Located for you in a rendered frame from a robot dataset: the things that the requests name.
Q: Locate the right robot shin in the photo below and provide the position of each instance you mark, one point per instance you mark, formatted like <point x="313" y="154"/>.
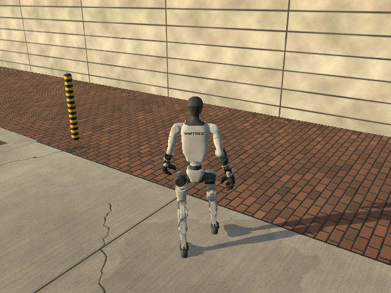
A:
<point x="213" y="209"/>

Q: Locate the robot left hand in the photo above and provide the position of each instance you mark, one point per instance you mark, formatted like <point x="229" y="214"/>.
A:
<point x="170" y="167"/>

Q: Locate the robot left upper arm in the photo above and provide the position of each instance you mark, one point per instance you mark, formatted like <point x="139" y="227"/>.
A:
<point x="176" y="128"/>

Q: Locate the robot right upper arm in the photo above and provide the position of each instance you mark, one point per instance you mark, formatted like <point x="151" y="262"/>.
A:
<point x="217" y="139"/>

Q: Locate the robot left forearm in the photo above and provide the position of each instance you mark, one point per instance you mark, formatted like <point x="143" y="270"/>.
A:
<point x="167" y="159"/>

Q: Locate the robot left foot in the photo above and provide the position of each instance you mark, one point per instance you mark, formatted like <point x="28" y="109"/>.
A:
<point x="184" y="252"/>

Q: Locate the robot right forearm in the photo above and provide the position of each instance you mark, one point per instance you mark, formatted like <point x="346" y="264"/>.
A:
<point x="225" y="164"/>

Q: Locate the robot right hand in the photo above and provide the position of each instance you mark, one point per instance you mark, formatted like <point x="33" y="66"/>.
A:
<point x="231" y="181"/>

